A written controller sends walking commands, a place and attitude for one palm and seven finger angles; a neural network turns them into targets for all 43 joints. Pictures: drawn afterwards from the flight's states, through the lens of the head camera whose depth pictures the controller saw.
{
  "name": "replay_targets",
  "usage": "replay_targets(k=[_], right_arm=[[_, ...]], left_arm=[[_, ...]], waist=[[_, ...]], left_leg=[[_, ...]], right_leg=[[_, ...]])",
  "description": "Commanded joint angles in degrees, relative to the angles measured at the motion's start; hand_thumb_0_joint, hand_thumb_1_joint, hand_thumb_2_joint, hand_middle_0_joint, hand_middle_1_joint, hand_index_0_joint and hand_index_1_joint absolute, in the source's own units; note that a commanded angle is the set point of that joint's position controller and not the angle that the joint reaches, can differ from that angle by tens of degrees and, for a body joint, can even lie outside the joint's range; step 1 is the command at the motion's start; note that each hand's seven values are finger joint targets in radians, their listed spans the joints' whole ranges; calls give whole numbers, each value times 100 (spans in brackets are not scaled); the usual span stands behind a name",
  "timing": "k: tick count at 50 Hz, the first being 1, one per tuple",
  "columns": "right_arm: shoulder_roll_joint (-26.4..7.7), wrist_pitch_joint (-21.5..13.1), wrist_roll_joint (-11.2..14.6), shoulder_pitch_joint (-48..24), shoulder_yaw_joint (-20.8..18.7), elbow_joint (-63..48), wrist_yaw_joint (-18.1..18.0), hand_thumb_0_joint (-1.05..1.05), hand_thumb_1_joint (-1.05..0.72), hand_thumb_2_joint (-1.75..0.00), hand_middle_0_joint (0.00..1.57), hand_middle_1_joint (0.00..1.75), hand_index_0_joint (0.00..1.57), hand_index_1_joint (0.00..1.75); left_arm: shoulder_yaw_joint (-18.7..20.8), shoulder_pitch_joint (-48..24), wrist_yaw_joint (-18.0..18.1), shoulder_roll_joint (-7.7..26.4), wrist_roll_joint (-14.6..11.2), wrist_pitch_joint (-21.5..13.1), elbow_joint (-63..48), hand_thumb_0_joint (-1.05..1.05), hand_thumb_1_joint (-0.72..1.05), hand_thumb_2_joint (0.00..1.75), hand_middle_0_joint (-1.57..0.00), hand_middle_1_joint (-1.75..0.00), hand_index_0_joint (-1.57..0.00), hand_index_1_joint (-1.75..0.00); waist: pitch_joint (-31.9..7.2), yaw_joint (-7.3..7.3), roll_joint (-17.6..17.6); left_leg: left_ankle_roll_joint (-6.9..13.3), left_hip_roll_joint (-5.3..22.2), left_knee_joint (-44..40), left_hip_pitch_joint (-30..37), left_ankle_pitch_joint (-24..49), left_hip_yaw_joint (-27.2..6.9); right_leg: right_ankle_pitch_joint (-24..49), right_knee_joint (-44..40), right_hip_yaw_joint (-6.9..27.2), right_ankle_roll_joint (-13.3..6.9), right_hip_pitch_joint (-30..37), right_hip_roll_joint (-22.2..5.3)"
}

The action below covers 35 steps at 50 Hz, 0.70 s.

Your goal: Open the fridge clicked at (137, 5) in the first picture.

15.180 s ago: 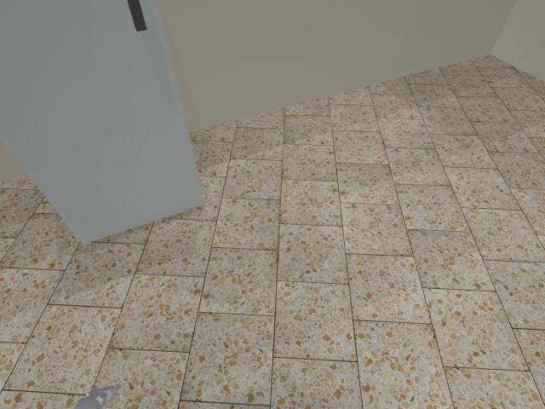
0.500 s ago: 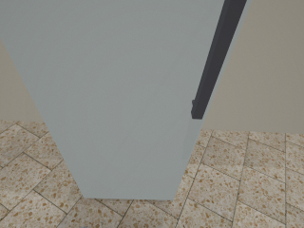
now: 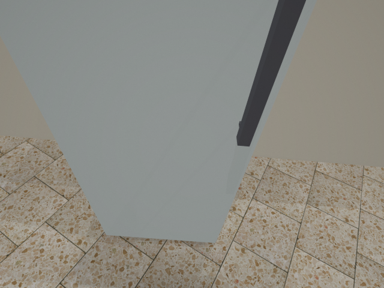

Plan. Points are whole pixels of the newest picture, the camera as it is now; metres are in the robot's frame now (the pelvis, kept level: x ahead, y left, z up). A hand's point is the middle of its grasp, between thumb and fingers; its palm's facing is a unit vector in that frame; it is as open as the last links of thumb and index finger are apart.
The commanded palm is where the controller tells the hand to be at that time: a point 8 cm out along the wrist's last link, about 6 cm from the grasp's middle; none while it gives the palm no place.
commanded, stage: come to a stop and stand still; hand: right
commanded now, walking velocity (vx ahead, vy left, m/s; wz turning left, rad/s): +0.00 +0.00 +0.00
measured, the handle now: (261, 74) +0.43 -0.07 +0.26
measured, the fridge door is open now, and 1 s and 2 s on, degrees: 0 0 0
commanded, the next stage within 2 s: look again from close up in 0.88 s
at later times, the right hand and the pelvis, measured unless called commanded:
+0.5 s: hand out of the picture +0.03 -0.15 -0.17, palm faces +0.02 +0.98 -0.20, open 7.3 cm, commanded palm none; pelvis +0.04 +0.01 +0.00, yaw +0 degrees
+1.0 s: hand out of the picture +0.06 -0.14 -0.17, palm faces +0.02 +0.98 -0.21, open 7.3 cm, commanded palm none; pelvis +0.06 +0.03 +0.00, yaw -1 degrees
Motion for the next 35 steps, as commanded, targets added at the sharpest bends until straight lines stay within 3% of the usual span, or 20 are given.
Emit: replay_targets(k=[1,8,16,35], right_arm=[[-537,-128,-4,235,-77,-166,-42,0,-90,-90,20,30,20,30],[-440,-193,7,263,-21,10,-57,0,-90,-90,20,30,20,30],[-437,-222,18,253,5,140,-72,0,-90,-90,20,30,20,30],[-549,-218,53,127,17,196,-75,0,-90,-90,20,30,20,30]], left_arm=[[76,4,16,513,-15,-191,-275,0,90,90,-20,-30,-20,-30],[51,-25,37,418,-47,-254,-162,0,90,90,-20,-30,-20,-30],[10,-129,72,347,-64,-302,-4,0,90,90,-20,-30,-20,-30],[-22,-187,104,366,-52,-301,222,0,90,90,-20,-30,-20,-30]], waist=[[414,-78,185],[322,-18,345],[245,-14,288],[183,-55,243]], left_leg=[[298,273,-439,21,-769,-492],[274,357,-532,31,-265,-592],[254,412,-533,208,393,-597],[269,480,-550,571,881,-552]], right_leg=[[-1554,-1126,1423,185,-547,-1100],[-799,-893,1204,210,-179,-1027],[224,-687,998,234,184,-1025],[632,-618,939,286,350,-1039]])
